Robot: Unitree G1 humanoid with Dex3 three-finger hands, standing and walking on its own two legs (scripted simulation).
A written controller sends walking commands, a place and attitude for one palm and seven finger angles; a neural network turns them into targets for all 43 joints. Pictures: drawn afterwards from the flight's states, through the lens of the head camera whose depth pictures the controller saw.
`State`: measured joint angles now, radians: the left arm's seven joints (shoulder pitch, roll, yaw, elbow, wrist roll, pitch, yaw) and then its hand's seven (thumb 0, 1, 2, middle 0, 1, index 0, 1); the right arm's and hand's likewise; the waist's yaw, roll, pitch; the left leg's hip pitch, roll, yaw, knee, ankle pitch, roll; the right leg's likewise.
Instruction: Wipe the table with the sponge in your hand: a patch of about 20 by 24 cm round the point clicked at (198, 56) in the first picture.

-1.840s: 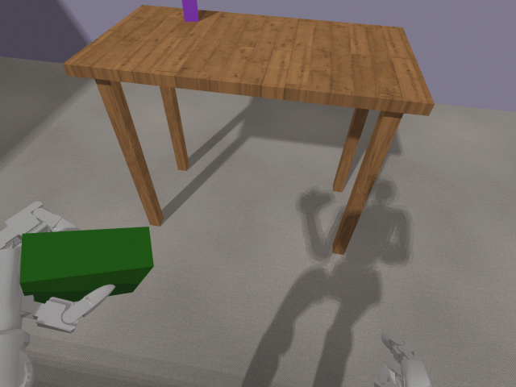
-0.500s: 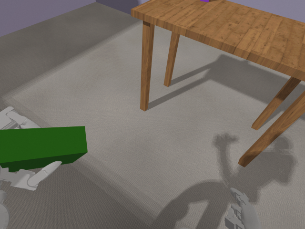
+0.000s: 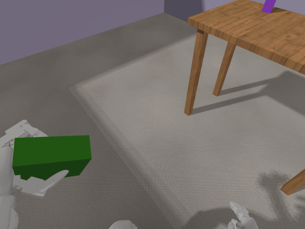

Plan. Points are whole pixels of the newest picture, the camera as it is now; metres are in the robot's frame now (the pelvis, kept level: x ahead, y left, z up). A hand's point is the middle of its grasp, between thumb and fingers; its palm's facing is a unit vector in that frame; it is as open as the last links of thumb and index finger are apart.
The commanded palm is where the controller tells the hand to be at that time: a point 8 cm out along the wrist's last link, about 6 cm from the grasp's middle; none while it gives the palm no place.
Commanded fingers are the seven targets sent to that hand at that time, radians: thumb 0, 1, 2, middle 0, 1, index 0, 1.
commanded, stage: walk around to get in front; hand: left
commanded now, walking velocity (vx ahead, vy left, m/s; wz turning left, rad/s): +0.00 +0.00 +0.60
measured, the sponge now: (63, 159) +0.23 +0.20 +0.14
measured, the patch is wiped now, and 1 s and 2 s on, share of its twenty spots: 0.00 0.00 0.00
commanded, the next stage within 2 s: none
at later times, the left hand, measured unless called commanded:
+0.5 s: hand out of the picture +0.05 +0.28 +0.17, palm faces +0.61 -0.64 -0.46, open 9.3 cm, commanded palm +0.00 +0.31 +0.17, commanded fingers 0.00 0.10 1.30 -1.20 -1.60 -1.20 -1.60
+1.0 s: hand out of the picture -0.08 +0.30 +0.17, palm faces +0.82 -0.42 -0.38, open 9.3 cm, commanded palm -0.15 +0.29 +0.17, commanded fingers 0.00 0.10 1.30 -1.20 -1.60 -1.20 -1.60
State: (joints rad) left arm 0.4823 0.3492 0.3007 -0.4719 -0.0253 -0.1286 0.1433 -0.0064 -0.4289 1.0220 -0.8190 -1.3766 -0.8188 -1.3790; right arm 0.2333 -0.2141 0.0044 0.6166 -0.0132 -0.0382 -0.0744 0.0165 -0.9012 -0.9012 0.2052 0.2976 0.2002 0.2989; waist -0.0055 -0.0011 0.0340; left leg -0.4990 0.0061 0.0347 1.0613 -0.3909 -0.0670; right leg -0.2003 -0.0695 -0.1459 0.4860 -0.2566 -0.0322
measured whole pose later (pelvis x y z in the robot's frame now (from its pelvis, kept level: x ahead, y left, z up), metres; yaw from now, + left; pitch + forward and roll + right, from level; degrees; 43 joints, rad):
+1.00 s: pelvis -0.12 -0.03 -0.02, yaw +35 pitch -1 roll +1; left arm 0.44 0.39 0.37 -0.54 -0.01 -0.19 0.17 -0.01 -0.43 1.02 -0.82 -1.37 -0.82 -1.38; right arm 0.24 -0.20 -0.03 0.59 -0.01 -0.09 -0.07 0.02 -0.91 -0.90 0.20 0.30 0.19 0.30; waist -0.01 -0.07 0.03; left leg -0.23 0.03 0.07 0.59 -0.33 0.01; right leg -0.48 -0.12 -0.10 1.10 -0.49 0.05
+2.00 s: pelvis +0.09 +0.06 -0.02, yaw +55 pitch -1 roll +0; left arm 0.42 0.39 0.37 -0.49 -0.01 -0.22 0.14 -0.01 -0.43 1.03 -0.82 -1.37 -0.82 -1.37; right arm 0.20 -0.15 0.03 0.65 0.00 -0.07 -0.04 0.01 -0.90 -0.90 0.21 0.30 0.20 0.30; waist 0.03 0.08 0.08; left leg -0.36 0.10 0.01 1.01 -0.48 -0.01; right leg -0.37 -0.09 -0.20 0.68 -0.26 -0.03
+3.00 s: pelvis +0.28 +0.31 -0.01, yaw +67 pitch +1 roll +1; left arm 0.53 0.39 0.38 -0.64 -0.02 -0.22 0.17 -0.01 -0.44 1.03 -0.83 -1.37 -0.82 -1.37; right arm 0.20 -0.28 -0.07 0.57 0.00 -0.04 -0.06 0.02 -0.91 -0.90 0.20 0.30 0.19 0.30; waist 0.00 -0.04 0.11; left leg -0.47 0.09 0.16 0.71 -0.30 -0.01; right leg -0.17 -0.14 -0.25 0.54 -0.36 0.01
